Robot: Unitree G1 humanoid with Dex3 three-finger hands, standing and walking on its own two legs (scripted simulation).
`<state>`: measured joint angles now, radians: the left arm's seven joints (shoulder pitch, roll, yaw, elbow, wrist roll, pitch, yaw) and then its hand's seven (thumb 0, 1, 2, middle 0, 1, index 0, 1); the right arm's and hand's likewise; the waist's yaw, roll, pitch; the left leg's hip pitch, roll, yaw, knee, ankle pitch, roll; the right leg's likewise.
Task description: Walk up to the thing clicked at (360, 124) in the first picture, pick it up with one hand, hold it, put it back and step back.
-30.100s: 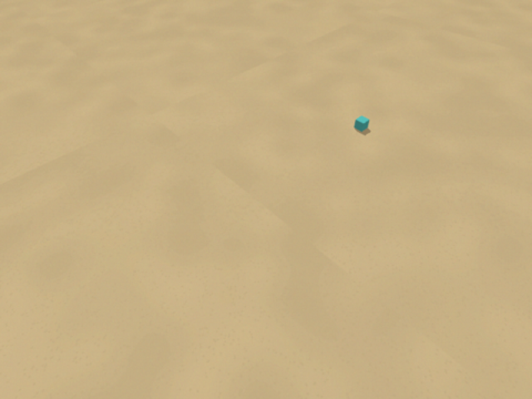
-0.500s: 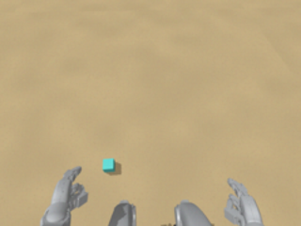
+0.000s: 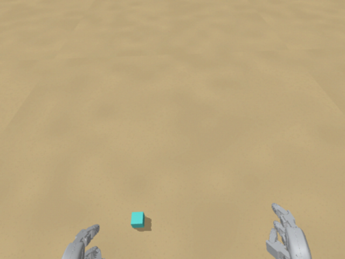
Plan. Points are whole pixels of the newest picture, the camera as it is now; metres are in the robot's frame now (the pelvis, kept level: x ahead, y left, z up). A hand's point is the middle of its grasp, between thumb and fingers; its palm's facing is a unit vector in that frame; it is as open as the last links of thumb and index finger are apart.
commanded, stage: home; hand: left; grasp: from above
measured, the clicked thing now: (138, 219) +0.46 +0.23 -0.68
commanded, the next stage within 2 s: stand in 1.78 s
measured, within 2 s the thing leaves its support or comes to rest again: neither
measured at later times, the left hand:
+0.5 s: hand out of the picture +0.16 +0.18 -0.05, palm faces +0.04 -0.98 -0.20, open 7.4 cm
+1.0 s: hand out of the picture +0.16 +0.18 -0.05, palm faces +0.04 -0.98 -0.20, open 7.4 cm
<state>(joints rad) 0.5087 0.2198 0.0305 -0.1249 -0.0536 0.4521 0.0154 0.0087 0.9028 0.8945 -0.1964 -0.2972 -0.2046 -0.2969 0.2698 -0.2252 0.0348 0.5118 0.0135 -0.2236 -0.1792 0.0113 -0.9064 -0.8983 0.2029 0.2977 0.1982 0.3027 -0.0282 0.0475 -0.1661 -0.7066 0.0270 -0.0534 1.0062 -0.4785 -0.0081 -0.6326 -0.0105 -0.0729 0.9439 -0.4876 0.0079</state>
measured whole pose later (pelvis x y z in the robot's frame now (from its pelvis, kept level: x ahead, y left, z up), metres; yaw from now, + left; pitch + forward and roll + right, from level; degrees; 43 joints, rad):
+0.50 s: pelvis +0.00 +0.00 +0.00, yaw +0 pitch +10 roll -2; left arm 0.50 0.22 0.03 -0.12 -0.05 0.45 0.02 0.01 0.90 0.90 -0.20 -0.30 -0.20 -0.30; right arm 0.30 -0.22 0.03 0.55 0.01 -0.24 -0.18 0.01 -0.91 -0.90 0.20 0.30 0.20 0.30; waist -0.04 0.05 -0.15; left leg -0.70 0.03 -0.05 1.00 -0.48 -0.01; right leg -0.63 -0.01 -0.07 0.95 -0.48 0.01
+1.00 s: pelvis +0.00 +0.00 +0.00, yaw +0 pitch +10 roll -3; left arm 0.50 0.23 0.03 -0.12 -0.05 0.45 0.01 0.01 0.90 0.89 -0.20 -0.30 -0.20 -0.30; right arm 0.28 -0.22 0.03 0.54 0.01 -0.23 -0.18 0.01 -0.91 -0.90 0.20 0.30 0.20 0.30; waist -0.03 0.04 -0.16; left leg -0.69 0.03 -0.05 1.01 -0.49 -0.01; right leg -0.62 -0.01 -0.07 0.94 -0.49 0.01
